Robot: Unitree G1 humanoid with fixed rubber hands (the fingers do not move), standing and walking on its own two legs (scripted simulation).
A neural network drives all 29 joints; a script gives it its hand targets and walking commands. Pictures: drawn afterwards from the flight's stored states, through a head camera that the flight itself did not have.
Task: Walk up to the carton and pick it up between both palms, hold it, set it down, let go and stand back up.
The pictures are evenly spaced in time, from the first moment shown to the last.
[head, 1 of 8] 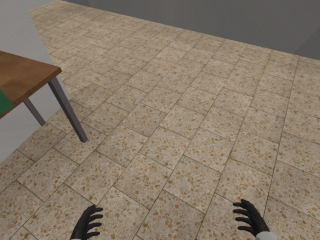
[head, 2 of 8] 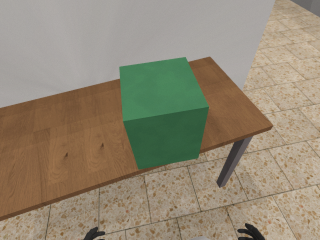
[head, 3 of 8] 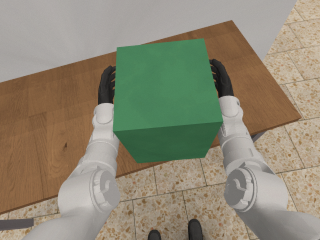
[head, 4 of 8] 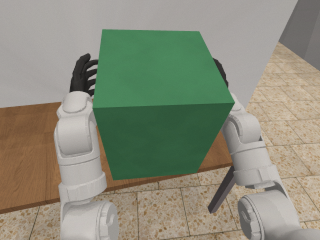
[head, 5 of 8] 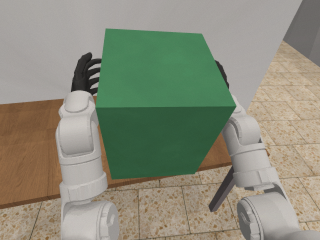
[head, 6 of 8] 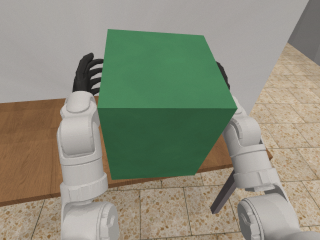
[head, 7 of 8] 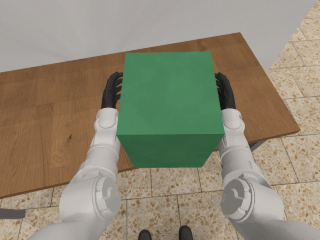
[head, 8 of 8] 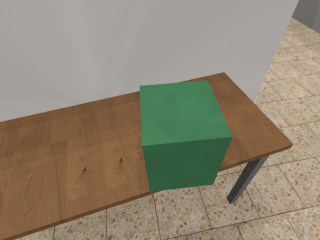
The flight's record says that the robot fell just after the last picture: no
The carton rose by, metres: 0.21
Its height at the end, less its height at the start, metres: +0.00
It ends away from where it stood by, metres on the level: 0.03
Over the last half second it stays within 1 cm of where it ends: yes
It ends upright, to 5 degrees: yes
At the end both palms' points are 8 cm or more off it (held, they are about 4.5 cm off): yes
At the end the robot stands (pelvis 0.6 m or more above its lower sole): yes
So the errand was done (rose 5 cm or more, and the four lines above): yes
